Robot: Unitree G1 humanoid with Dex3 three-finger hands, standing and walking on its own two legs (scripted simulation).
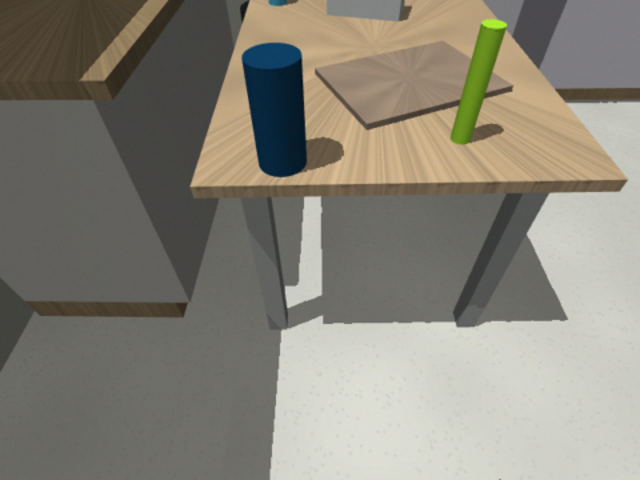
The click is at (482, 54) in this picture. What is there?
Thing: slim round
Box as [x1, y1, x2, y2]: [450, 19, 506, 144]
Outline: 502,21 488,19 482,21 450,137 456,143 467,143 470,139 506,24
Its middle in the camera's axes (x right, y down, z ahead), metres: +0.31 -0.29 +0.78
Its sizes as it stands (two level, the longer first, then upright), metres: 0.043 0.043 0.238
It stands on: a support 0.74 m high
